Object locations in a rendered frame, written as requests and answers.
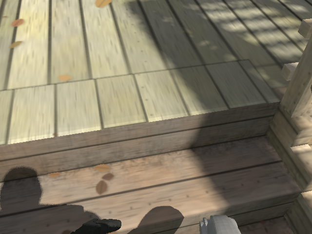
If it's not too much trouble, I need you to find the left robot hand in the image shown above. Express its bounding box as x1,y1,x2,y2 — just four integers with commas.
70,218,122,234

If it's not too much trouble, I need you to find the robot right thigh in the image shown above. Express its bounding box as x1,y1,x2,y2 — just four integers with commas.
199,214,241,234

